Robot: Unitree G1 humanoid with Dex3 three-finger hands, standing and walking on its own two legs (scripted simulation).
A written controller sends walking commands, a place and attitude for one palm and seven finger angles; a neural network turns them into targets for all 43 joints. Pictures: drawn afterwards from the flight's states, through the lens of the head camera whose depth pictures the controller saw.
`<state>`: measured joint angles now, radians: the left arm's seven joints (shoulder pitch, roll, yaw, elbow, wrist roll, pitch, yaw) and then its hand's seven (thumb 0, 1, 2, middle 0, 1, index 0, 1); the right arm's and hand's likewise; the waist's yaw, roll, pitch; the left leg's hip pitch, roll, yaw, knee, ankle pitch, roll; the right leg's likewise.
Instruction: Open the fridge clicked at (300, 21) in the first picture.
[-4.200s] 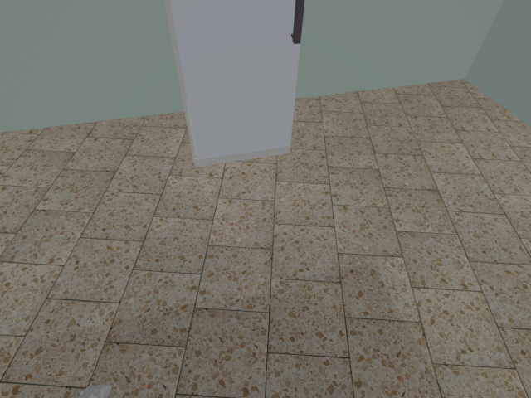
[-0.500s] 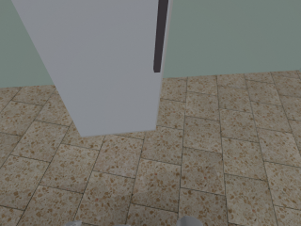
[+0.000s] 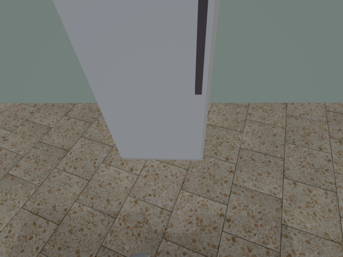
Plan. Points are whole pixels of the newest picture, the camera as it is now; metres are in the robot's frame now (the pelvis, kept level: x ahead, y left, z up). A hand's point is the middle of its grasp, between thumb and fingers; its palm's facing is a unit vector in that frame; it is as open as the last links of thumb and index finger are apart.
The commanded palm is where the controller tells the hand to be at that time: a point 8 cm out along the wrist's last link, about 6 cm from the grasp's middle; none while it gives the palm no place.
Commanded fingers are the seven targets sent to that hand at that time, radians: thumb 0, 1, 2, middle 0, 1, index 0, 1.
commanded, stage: take the last steps up to it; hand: right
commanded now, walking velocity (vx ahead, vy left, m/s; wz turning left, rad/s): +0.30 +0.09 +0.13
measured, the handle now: (201, 31) +0.76 -0.06 +0.16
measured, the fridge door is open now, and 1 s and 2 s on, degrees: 0 0 0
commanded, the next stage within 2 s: come to a stop and stand still in 0.84 s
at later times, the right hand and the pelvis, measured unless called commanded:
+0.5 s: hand out of the picture +0.16 -0.09 -0.16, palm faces +0.04 +0.97 -0.23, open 7.1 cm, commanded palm none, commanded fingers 0.00 -0.90 -0.90 0.20 0.30 0.20 0.30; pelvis +0.08 +0.09 +0.00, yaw +1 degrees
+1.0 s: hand (213, 231) +0.24 -0.09 -0.19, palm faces +0.04 +0.99 -0.15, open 7.4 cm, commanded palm none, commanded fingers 0.00 -0.90 -0.90 0.20 0.30 0.20 0.30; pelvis +0.25 +0.07 -0.01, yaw +2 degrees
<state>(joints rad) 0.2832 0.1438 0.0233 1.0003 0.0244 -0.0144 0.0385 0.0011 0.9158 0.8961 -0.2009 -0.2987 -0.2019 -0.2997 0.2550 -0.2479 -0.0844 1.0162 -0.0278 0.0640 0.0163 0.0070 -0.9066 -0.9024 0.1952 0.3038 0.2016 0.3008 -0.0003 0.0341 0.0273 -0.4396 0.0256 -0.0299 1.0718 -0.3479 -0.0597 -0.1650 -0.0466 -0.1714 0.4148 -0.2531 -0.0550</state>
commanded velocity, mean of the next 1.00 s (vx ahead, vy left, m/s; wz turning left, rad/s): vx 0.21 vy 0.03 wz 0.00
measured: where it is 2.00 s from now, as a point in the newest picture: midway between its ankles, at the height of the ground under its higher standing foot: outside the picture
